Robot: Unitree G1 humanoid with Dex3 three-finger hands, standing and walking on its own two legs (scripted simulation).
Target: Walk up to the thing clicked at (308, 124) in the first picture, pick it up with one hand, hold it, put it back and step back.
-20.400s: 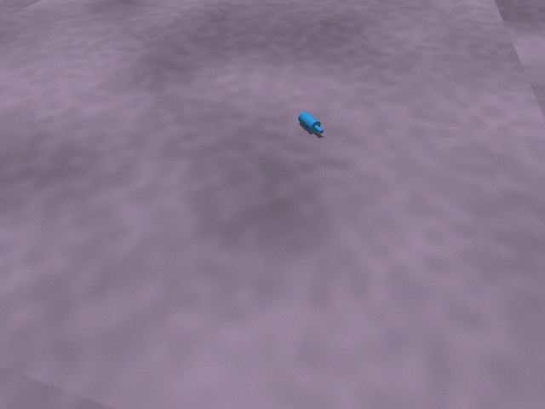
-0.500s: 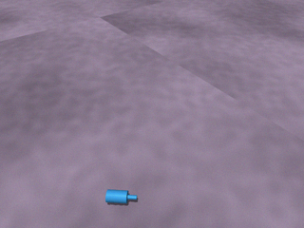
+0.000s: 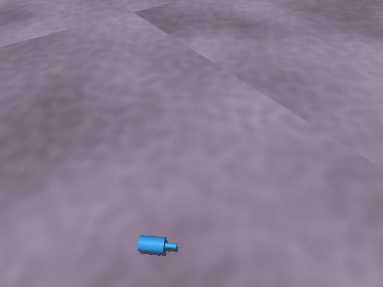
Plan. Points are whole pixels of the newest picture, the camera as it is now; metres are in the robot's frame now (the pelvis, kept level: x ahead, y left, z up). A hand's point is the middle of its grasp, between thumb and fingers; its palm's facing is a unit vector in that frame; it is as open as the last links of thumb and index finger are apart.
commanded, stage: walk up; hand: left
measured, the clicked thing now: (158, 244) +0.46 +0.22 -0.74
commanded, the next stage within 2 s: stand in 0.76 s
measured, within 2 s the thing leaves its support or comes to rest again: neither
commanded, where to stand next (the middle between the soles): +0.06 +0.00 m, yaw -3 degrees
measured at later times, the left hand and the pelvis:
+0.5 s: hand out of the picture +0.08 +0.26 -0.15, palm faces +0.01 -0.94 -0.34, open 7.4 cm; pelvis +0.00 +0.00 +0.00, yaw +0 degrees
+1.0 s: hand out of the picture +0.07 +0.25 -0.15, palm faces -0.01 -0.94 -0.33, open 7.4 cm; pelvis -0.01 +0.00 +0.01, yaw +0 degrees
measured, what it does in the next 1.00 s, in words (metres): stands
